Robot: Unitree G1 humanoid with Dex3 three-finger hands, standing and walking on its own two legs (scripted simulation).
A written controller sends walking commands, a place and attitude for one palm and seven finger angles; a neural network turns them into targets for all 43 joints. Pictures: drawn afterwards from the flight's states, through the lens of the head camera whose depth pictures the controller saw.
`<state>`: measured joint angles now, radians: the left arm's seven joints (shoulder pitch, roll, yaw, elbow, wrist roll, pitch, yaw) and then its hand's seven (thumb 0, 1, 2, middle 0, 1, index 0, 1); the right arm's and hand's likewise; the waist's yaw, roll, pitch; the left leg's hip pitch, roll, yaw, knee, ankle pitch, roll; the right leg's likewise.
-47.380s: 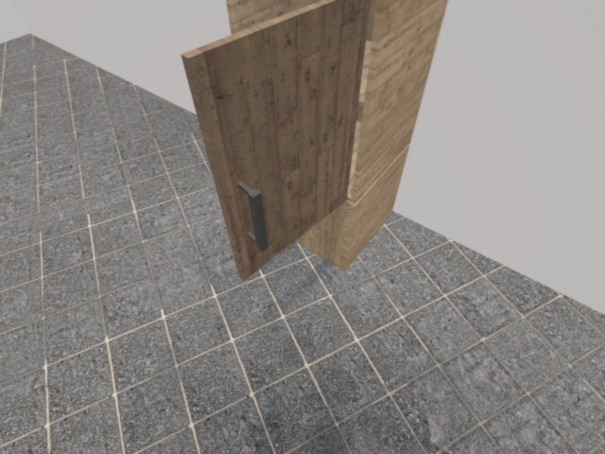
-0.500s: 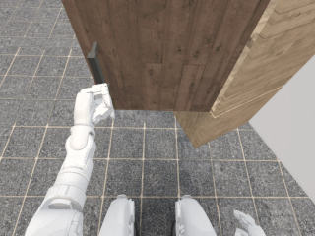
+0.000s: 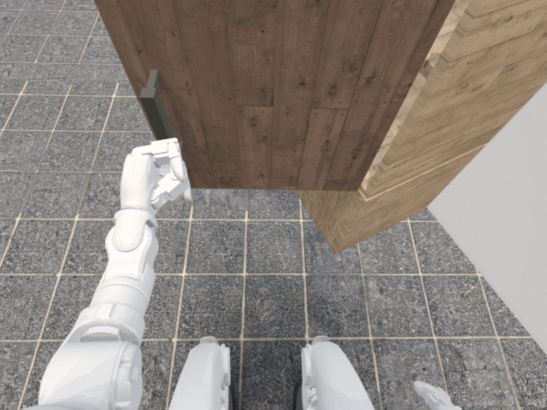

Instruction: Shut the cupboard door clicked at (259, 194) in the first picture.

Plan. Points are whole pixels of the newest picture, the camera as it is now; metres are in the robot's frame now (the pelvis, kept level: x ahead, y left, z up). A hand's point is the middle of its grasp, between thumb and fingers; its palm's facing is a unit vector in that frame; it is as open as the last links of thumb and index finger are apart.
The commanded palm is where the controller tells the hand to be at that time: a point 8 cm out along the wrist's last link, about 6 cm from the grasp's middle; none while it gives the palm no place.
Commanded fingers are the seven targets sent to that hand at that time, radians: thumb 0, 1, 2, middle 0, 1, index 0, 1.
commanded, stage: push the door shut along its arc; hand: left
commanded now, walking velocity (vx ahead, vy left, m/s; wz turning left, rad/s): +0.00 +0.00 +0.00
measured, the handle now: (166, 126) +0.54 +0.16 +0.03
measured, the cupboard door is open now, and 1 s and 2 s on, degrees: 63 53 45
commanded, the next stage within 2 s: pull the fist back off the door in 1.46 s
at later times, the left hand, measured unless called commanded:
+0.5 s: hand (190, 150) +0.49 +0.12 +0.03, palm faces -0.19 -0.98 -0.03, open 3.1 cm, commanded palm +0.49 +0.15 +0.03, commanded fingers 0.00 0.90 0.90 -1.30 -1.50 -1.30 -1.50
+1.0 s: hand (222, 117) +0.56 +0.07 +0.04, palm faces -0.30 -0.95 -0.04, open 3.1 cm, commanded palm +0.56 +0.11 +0.03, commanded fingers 0.00 0.90 0.90 -1.30 -1.50 -1.30 -1.50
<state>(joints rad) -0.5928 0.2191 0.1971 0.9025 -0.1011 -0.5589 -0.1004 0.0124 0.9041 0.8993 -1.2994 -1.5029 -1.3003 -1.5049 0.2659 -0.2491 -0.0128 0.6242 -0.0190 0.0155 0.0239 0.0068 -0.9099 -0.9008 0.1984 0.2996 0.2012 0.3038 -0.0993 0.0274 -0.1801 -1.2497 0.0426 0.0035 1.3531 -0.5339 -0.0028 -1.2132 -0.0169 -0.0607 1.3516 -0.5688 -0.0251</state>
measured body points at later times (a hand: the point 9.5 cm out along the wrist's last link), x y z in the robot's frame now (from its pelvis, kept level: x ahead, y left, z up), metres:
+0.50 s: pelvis +0.00 +0.02 -0.01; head +0.15 +0.03 +0.41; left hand +0.50 +0.17 +0.03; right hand +0.04 -0.24 -0.13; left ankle +0.05 +0.12 -0.60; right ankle +0.03 -0.11 -0.60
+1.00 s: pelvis -0.01 +0.02 -0.03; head +0.17 +0.03 +0.38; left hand +0.57 +0.12 +0.04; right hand -0.02 -0.25 -0.14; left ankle +0.05 +0.12 -0.60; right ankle +0.03 -0.11 -0.60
